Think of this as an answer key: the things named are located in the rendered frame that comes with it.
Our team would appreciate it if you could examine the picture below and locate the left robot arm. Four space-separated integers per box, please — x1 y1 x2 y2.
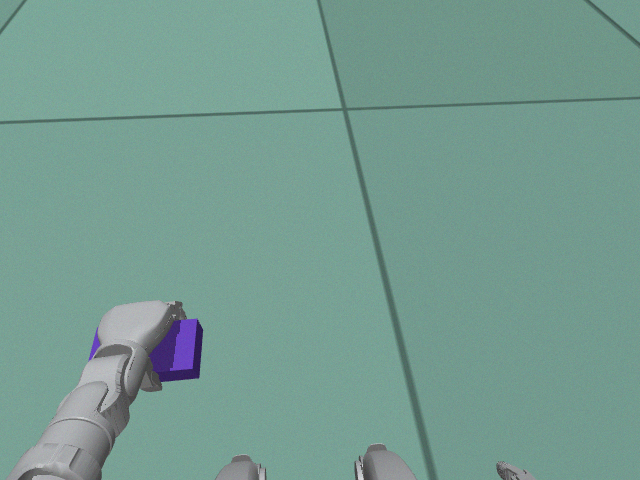
5 339 149 480

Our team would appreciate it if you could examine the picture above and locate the small box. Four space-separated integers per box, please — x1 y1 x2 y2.
88 319 203 382

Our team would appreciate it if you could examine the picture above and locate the right robot hand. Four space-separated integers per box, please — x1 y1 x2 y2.
496 461 536 480

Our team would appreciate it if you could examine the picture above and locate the left robot hand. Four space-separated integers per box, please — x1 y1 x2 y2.
97 300 187 392

